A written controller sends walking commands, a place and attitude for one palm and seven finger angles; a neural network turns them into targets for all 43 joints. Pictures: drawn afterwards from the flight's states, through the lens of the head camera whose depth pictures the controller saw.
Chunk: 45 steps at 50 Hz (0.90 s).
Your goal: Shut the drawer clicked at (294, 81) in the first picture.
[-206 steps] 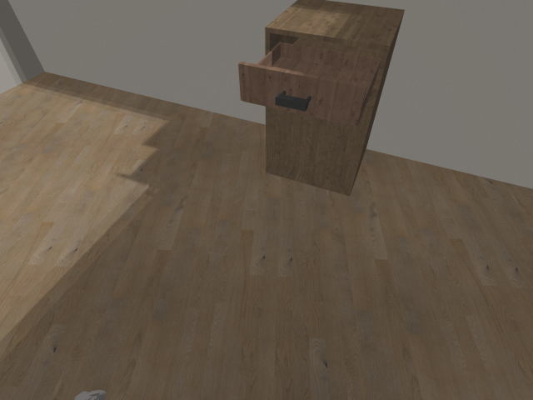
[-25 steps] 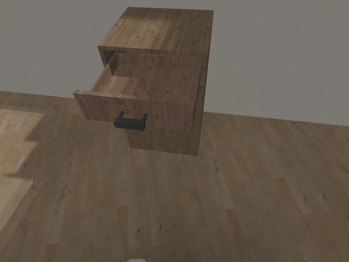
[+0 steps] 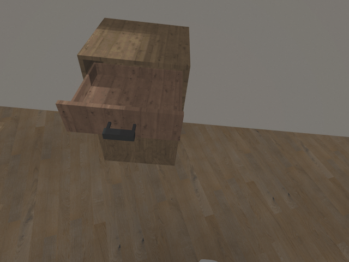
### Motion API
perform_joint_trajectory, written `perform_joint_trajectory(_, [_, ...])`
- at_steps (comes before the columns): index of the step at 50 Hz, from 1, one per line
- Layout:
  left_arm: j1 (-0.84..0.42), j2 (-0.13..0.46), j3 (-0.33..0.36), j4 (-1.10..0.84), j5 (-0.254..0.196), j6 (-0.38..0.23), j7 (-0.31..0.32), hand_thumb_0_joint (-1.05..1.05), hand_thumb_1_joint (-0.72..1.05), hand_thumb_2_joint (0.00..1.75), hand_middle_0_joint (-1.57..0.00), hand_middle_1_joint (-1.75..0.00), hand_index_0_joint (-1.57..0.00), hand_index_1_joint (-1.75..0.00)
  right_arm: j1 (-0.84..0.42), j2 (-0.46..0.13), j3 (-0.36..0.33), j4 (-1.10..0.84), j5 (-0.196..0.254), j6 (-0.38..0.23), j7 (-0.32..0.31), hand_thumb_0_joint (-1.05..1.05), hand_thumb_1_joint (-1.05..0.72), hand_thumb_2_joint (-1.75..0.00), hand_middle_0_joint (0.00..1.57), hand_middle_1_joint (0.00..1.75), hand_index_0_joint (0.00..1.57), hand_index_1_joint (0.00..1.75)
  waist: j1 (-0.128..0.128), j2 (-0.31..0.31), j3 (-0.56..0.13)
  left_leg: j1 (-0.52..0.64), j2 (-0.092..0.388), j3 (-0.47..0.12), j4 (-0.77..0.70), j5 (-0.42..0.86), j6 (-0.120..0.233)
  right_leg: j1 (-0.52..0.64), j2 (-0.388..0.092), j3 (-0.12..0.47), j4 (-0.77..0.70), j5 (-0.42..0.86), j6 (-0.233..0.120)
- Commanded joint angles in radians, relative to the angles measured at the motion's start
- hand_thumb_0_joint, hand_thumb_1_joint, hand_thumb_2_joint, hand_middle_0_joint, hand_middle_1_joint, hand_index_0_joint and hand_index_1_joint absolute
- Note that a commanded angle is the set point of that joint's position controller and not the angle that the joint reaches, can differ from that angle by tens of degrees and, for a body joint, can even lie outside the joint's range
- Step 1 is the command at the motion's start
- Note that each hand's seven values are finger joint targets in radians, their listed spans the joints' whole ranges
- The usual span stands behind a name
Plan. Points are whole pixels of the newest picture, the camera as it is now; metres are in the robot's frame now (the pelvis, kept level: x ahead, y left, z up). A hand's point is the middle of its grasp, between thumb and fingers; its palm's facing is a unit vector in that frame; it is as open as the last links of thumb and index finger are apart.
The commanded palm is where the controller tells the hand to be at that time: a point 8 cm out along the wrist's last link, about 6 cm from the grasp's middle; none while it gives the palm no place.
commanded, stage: take the last steps up to it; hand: left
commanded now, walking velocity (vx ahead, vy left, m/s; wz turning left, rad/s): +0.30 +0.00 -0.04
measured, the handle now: (120, 129) +0.56 +0.21 -0.09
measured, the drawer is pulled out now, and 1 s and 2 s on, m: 0.30 0.30 0.30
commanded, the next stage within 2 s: come to a stop and stand still in 0.76 s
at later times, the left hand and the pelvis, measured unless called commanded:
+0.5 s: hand (134, 240) +0.22 +0.11 -0.16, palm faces +0.11 -0.97 -0.20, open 7.0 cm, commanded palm none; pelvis +0.12 -0.07 -0.01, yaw +2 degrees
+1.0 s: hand (111, 259) +0.18 +0.17 -0.20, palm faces +0.12 -0.98 -0.15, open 7.4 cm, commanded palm none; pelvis +0.24 +0.01 -0.01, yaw +1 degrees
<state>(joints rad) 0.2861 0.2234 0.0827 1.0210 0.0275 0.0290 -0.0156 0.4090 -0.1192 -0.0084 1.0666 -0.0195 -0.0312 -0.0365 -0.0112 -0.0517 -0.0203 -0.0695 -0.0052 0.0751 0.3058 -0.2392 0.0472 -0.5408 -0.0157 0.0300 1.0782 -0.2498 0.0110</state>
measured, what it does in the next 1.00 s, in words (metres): walks ahead: right foot, then left foot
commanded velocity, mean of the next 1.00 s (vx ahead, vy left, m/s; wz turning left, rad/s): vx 0.16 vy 0.01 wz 0.02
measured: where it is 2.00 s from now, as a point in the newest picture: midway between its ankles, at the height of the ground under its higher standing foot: outside the picture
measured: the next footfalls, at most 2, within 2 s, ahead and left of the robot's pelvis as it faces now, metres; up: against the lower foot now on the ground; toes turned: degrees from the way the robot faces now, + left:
right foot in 0.30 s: +0.17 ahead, -0.16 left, +0.00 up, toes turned -8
left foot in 0.84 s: +0.28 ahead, +0.08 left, +0.00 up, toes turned +3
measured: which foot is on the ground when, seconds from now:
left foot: down 0.00-0.30, up 0.32-0.82, down 0.84-1.00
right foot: up 0.00-0.28, down 0.30-0.84, up 0.86-1.00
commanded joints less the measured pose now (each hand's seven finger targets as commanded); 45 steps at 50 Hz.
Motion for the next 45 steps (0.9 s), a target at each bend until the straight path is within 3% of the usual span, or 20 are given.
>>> perform_joint_trajectory(1, [-0.146,0.015,-0.011,-0.092,-0.001,-0.036,-0.003,0.0,0.9,0.9,-0.2,-0.3,-0.2,-0.3,0.146,-0.13,-0.024,0.007,-0.002,-0.042,-0.014,0.0,-0.9,-0.9,0.2,0.3,0.2,0.3,-0.044,0.166,0.148,0.11,0.283,-0.223,-0.122,0.24,0.137,-0.216,-0.054,-0.036,-0.058,-0.018,0.009])
perform_joint_trajectory(9, [-0.267,-0.023,-0.029,-0.114,-0.007,-0.052,-0.012,0.0,0.9,0.9,-0.2,-0.3,-0.2,-0.3,0.182,-0.141,-0.036,0.064,-0.013,-0.037,-0.005,0.0,-0.9,-0.9,0.2,0.3,0.2,0.3,-0.065,0.222,0.165,0.041,0.275,-0.161,-0.083,0.295,0.129,-0.011,-0.052,-0.126,-0.361,-0.067,-0.016])
perform_joint_trajectory(11, [-0.237,-0.023,-0.022,-0.105,-0.008,-0.056,-0.012,0.0,0.9,0.9,-0.2,-0.3,-0.2,-0.3,0.155,-0.143,-0.038,0.064,-0.013,-0.035,-0.004,0.0,-0.9,-0.9,0.2,0.3,0.2,0.3,-0.037,0.204,0.155,-0.02,0.27,-0.149,-0.057,0.268,0.119,0.108,-0.04,-0.131,-0.445,-0.045,-0.026])
perform_joint_trajectory(13, [-0.086,0.004,-0.009,-0.052,-0.004,-0.068,-0.008,0.0,0.9,0.9,-0.2,-0.3,-0.2,-0.3,0.137,-0.141,-0.038,0.07,-0.004,-0.034,-0.002,0.0,-0.9,-0.9,0.2,0.3,0.2,0.3,0.035,0.136,0.073,-0.093,0.21,-0.089,0.101,0.272,0.074,0.384,-0.002,-0.161,-0.594,0.052,-0.035])
perform_joint_trajectory(14, [0.043,0.065,0.005,-0.01,0.0,-0.081,0.002,0.0,0.9,0.9,-0.2,-0.3,-0.2,-0.3,0.137,-0.12,-0.039,0.069,0.006,-0.039,0.008,0.0,-0.9,-0.9,0.2,0.3,0.2,0.3,0.09,0.044,-0.008,-0.243,0.176,-0.054,0.272,0.208,0.033,0.641,-0.086,-0.062,-0.616,0.069,-0.065])
perform_joint_trajectory(15, [0.192,0.167,0.033,0.026,0.002,-0.091,0.016,0.0,0.9,0.9,-0.2,-0.3,-0.2,-0.3,0.149,-0.065,-0.032,0.044,0.016,-0.045,0.016,0.0,-0.9,-0.9,0.2,0.3,0.2,0.3,0.141,-0.19,-0.109,-0.468,0.06,0.041,0.548,-0.164,-0.024,0.852,-0.367,0.26,-0.71,-0.026,-0.152])
perform_joint_trajectory(16, [0.245,0.215,0.037,0.037,-0.018,-0.085,0.021,0.0,0.9,0.9,-0.2,-0.3,-0.2,-0.3,0.088,-0.097,-0.033,0.01,0.011,-0.036,0.014,0.0,-0.9,-0.9,0.2,0.3,0.2,0.3,0.142,-0.2,-0.114,-0.534,0.041,-0.021,0.774,-0.354,-0.025,0.783,-0.475,0.455,-0.836,-0.02,-0.196])
perform_joint_trajectory(17, [0.172,0.189,0.032,0.026,-0.022,-0.084,0.024,0.0,0.9,0.9,-0.2,-0.3,-0.2,-0.3,0.075,-0.108,-0.048,0.014,0.006,-0.032,0.017,0.0,-0.9,-0.9,0.2,0.3,0.2,0.3,0.109,-0.125,-0.033,-0.558,0.084,-0.071,0.873,-0.281,-0.019,0.674,-0.453,0.393,-0.861,-0.082,-0.204])
perform_joint_trajectory(18, [0.105,0.138,0.022,0.013,-0.022,-0.091,0.023,0.0,0.9,0.9,-0.2,-0.3,-0.2,-0.3,0.033,-0.088,-0.053,0.019,0.005,-0.028,0.022,0.0,-0.9,-0.9,0.2,0.3,0.2,0.3,0.093,-0.121,0.029,-0.552,0.112,-0.078,0.911,-0.197,-0.02,0.543,-0.413,0.347,-0.881,-0.097,-0.176])
perform_joint_trajectory(20, [0.004,0.033,-0.008,-0.007,-0.02,-0.095,0.029,0.0,0.9,0.9,-0.2,-0.3,-0.2,-0.3,0.037,-0.057,-0.053,0.034,0.0,-0.008,0.026,0.0,-0.9,-0.9,0.2,0.3,0.2,0.3,0.024,-0.038,0.129,-0.497,0.152,-0.08,0.889,-0.064,-0.035,0.364,-0.339,0.139,-0.911,-0.003,-0.14])
perform_joint_trajectory(23, [0.022,-0.012,-0.029,0.004,-0.012,-0.109,0.029,0.0,0.9,0.9,-0.2,-0.3,-0.2,-0.3,0.072,-0.026,-0.051,0.046,-0.006,0.015,0.032,0.0,-0.9,-0.9,0.2,0.3,0.2,0.3,-0.016,-0.048,0.141,-0.459,0.143,-0.045,0.827,0.022,-0.066,0.297,-0.264,-0.025,-0.927,0.165,-0.119])
perform_joint_trajectory(28, [0.055,0.019,-0.014,-0.007,-0.006,-0.117,0.031,0.0,0.9,0.9,-0.2,-0.3,-0.2,-0.3,-0.055,-0.061,-0.063,-0.024,-0.013,0.022,0.05,0.0,-0.9,-0.9,0.2,0.3,0.2,0.3,0.002,-0.036,0.125,-0.532,0.153,-0.032,0.692,0.069,-0.08,0.378,-0.279,-0.036,-0.947,0.159,-0.169])
perform_joint_trajectory(31, [0.101,0.044,-0.017,0.02,-0.004,-0.12,0.031,0.0,0.9,0.9,-0.2,-0.3,-0.2,-0.3,-0.167,-0.078,-0.058,-0.074,-0.011,0.016,0.058,0.0,-0.9,-0.9,0.2,0.3,0.2,0.3,0.027,-0.051,0.129,-0.557,0.148,-0.016,0.569,0.058,-0.087,0.457,-0.291,-0.039,-0.909,0.308,-0.175])
perform_joint_trajectory(37, [0.166,0.085,-0.016,0.066,0.002,-0.106,0.039,0.0,0.9,0.9,-0.2,-0.3,-0.2,-0.3,-0.288,-0.084,-0.041,-0.122,-0.002,0.0,0.065,0.0,-0.9,-0.9,0.2,0.3,0.2,0.3,0.059,-0.075,0.107,-0.401,0.084,0.031,0.345,-0.01,-0.059,0.51,-0.299,-0.043,-0.803,0.511,-0.156])
perform_joint_trajectory(38, [0.163,0.088,-0.014,0.072,0.002,-0.102,0.04,0.0,0.9,0.9,-0.2,-0.3,-0.2,-0.3,-0.274,-0.088,-0.041,-0.117,-0.001,-0.004,0.062,0.0,-0.9,-0.9,0.2,0.3,0.2,0.3,0.052,-0.078,0.091,-0.341,0.073,0.033,0.3,-0.015,-0.051,0.507,-0.294,-0.047,-0.766,0.533,-0.148])
perform_joint_trajectory(40, [0.142,0.08,-0.017,0.071,-0.003,-0.093,0.038,0.0,0.9,0.9,-0.2,-0.3,-0.2,-0.3,-0.115,-0.128,-0.047,-0.067,-0.006,-0.015,0.048,0.0,-0.9,-0.9,0.2,0.3,0.2,0.3,-0.025,-0.02,0.025,-0.062,0.033,0.058,0.136,0.106,-0.027,0.412,-0.215,-0.107,-0.554,0.5,-0.102])
perform_joint_trajectory(41, [0.156,0.045,-0.024,0.061,-0.012,-0.091,0.034,0.0,0.9,0.9,-0.2,-0.3,-0.2,-0.3,0.001,-0.215,-0.064,-0.043,-0.016,-0.026,0.036,0.0,-0.9,-0.9,0.2,0.3,0.2,0.3,-0.065,0.122,-0.074,0.15,0.184,-0.084,0.127,0.318,0.017,0.274,-0.122,-0.167,-0.34,0.232,-0.055])
perform_joint_trajectory(42, [0.175,-0.011,-0.037,0.044,-0.02,-0.091,0.029,0.0,0.9,0.9,-0.2,-0.3,-0.2,-0.3,0.06,-0.298,-0.081,-0.032,-0.01,-0.025,0.024,0.0,-0.9,-0.9,0.2,0.3,0.2,0.3,-0.068,0.328,-0.13,0.284,0.404,-0.34,0.078,0.546,0.128,0.051,-0.011,-0.202,-0.076,-0.335,-0.017])
perform_joint_trajectory(43, [0.147,0.005,-0.034,0.034,-0.01,-0.086,0.04,0.0,0.9,0.9,-0.2,-0.3,-0.2,-0.3,0.059,-0.295,-0.072,-0.03,0.001,-0.01,0.017,0.0,-0.9,-0.9,0.2,0.3,0.2,0.3,-0.069,0.248,-0.119,0.234,0.441,-0.333,0.059,0.598,0.183,0.009,-0.032,-0.108,0.067,-0.395,-0.035])
perform_joint_trajectory(45, [0.128,-0.025,-0.04,0.062,-0.012,-0.067,0.051,0.0,0.9,0.9,-0.2,-0.3,-0.2,-0.3,-0.108,-0.199,-0.042,-0.064,0.002,-0.013,0.004,0.0,-0.9,-0.9,0.2,0.3,0.2,0.3,-0.011,0.131,-0.007,-0.018,0.394,-0.222,0.019,0.643,0.149,0.068,-0.087,-0.034,0.079,-0.28,-0.019])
